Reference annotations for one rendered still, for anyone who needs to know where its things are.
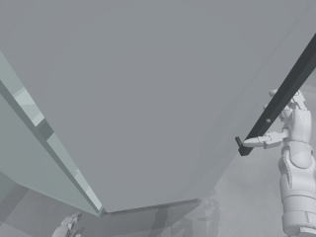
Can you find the fridge door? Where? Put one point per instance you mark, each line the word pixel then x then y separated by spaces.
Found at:
pixel 147 96

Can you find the right robot forearm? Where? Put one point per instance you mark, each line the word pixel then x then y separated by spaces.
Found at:
pixel 297 186

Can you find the left robot hand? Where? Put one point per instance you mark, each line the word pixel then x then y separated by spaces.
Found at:
pixel 66 226

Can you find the right robot hand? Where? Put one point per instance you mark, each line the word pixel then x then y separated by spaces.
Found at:
pixel 297 119

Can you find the handle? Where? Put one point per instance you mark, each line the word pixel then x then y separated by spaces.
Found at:
pixel 301 70

